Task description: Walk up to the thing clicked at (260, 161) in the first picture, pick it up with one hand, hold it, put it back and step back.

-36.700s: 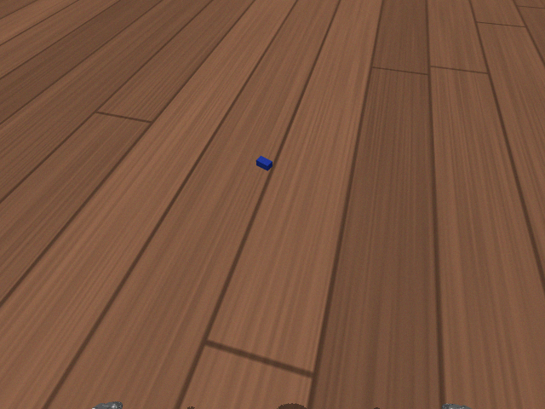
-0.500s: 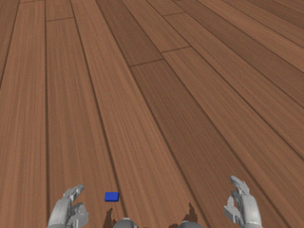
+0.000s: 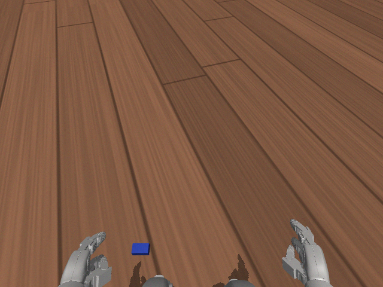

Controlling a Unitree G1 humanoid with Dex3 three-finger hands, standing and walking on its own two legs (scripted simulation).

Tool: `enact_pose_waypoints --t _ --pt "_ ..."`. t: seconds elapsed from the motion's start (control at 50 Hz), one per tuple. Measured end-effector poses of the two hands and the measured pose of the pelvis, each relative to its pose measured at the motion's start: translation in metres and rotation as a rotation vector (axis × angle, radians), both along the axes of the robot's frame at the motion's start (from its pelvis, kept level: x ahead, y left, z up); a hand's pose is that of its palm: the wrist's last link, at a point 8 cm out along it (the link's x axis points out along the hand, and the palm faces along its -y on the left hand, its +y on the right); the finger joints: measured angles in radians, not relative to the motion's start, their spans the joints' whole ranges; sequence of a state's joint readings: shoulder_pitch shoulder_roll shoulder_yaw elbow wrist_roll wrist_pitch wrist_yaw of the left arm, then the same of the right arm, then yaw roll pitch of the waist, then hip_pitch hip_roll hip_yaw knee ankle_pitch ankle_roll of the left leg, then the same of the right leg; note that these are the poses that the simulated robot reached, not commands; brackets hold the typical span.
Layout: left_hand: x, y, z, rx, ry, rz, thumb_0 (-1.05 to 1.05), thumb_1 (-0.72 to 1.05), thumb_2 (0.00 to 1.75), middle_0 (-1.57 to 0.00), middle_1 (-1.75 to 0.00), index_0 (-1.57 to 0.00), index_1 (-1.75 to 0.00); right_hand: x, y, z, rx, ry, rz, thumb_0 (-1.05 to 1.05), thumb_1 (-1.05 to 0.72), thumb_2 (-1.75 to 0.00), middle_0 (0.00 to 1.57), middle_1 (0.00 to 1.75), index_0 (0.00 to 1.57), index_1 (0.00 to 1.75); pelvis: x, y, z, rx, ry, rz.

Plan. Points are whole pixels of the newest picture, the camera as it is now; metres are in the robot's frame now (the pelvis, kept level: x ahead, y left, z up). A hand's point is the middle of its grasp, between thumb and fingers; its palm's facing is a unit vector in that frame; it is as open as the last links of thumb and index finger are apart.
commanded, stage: home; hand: left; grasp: from above
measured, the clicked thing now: (140, 249) +0.38 +0.24 -0.70
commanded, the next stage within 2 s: stand in 0.86 s
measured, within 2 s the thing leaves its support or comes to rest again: neither
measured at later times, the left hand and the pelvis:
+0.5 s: hand (108, 270) +0.17 +0.18 -0.04, palm faces +0.04 -0.98 -0.21, open 7.4 cm; pelvis +0.00 +0.00 +0.00, yaw +0 degrees
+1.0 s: hand (109, 271) +0.17 +0.18 -0.05, palm faces +0.02 -0.97 -0.26, open 7.4 cm; pelvis +0.00 +0.00 +0.00, yaw +0 degrees
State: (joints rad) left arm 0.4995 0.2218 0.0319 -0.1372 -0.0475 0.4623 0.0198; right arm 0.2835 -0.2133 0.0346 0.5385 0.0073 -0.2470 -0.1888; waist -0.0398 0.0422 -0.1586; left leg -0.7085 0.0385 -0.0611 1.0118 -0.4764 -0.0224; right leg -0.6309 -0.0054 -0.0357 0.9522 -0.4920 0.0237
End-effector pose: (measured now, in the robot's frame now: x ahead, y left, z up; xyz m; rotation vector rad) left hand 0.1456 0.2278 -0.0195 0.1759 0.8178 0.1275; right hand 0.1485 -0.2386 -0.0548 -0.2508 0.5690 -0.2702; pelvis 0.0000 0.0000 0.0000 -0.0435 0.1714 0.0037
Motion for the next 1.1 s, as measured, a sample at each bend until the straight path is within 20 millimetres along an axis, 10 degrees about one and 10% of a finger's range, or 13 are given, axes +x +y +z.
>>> enact_pose_waypoints --t 0.96,1.1 --pt "0.001 -0.003 0.002 0.007 -0.008 -0.001 0.01 0.91 0.90 -0.20 -0.30 -0.20 -0.30 0.000 -0.004 -0.002 0.009 0.007 -0.004 0.01 -0.90 -0.90 0.20 0.30 0.20 0.30 0.001 -0.003 -0.001 0.002 0.000 0.001" --pt "-0.006 0.025 -0.030 0.123 0.018 -0.025 0.01 0.90 0.90 -0.21 -0.30 -0.20 -0.30 -0.019 -0.017 -0.022 -0.019 0.347 0.145 0.01 -0.90 -0.90 0.20 0.30 0.20 0.30 -0.011 -0.003 0.016 0.045 -0.125 0.002"
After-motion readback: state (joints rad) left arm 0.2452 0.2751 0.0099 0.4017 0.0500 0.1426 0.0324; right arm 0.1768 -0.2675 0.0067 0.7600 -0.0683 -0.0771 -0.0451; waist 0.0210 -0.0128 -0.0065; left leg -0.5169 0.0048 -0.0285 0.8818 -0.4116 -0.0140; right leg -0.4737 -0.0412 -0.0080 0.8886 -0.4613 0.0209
